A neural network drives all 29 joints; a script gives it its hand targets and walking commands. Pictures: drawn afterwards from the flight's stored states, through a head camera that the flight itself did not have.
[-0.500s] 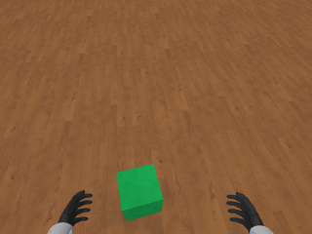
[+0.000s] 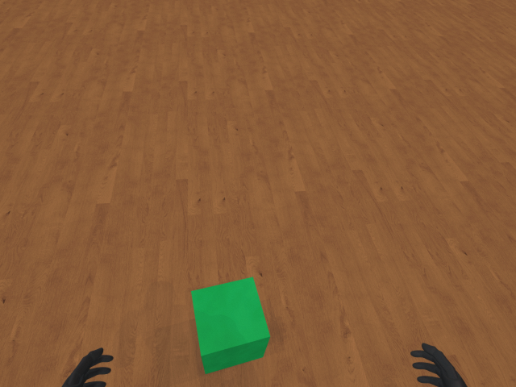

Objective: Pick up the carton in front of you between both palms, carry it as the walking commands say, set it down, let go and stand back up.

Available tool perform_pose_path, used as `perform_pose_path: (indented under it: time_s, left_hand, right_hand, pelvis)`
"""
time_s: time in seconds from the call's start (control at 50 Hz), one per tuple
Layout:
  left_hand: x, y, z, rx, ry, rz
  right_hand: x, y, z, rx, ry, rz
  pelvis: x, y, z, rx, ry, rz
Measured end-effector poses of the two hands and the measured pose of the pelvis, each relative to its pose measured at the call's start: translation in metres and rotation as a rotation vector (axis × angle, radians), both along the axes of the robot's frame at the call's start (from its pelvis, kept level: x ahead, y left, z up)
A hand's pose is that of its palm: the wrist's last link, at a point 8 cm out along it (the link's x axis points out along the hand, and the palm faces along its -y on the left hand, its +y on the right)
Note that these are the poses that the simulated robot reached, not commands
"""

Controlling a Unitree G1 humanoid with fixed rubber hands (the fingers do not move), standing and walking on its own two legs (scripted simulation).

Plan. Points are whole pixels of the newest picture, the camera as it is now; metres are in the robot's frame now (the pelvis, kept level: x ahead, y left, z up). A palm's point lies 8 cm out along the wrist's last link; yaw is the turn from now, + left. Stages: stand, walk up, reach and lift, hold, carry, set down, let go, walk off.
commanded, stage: stand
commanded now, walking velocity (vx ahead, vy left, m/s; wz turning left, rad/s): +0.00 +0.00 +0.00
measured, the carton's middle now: (229, 326) +0.41 +0.06 -0.64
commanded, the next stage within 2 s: none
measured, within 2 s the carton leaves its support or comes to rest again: neither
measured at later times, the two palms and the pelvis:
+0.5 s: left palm out of the picture +0.12 +0.30 -0.10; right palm out of the picture +0.12 -0.29 -0.08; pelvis +0.01 +0.00 +0.00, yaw +0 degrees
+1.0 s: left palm out of the picture +0.08 +0.30 -0.10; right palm out of the picture +0.08 -0.31 -0.08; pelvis -0.01 +0.00 +0.01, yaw +0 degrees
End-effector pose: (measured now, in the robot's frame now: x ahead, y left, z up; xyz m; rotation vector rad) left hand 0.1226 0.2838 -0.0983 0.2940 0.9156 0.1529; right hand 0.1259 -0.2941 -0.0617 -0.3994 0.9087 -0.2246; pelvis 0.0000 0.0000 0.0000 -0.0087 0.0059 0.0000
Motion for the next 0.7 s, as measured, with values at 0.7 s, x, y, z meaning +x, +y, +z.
perform_pose_path:
  time_s: [0.7]
  left_hand:
    - [-0.023,0.012,-0.007,0.044,0.133,0.006]
  right_hand:
    - [-0.018,-0.006,-0.017,0.022,0.113,-0.048]
  pelvis:
    - [0.0,0.002,0.006,0.002,-0.027,-0.007]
